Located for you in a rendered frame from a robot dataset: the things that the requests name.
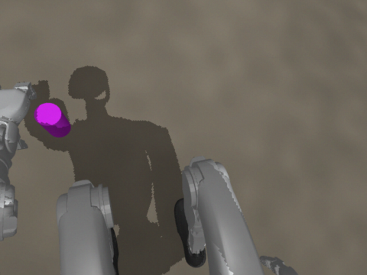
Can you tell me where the left robot hand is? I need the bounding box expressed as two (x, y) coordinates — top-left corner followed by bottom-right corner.
(0, 82), (37, 150)

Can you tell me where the left robot arm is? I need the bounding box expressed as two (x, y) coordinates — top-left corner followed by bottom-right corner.
(0, 118), (19, 241)

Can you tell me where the can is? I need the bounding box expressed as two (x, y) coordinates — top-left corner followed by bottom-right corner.
(34, 103), (71, 138)

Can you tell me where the right robot hand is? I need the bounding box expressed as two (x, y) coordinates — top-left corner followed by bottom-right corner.
(260, 256), (299, 275)

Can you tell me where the right robot foot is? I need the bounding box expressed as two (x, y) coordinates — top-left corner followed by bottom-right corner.
(174, 198), (206, 268)

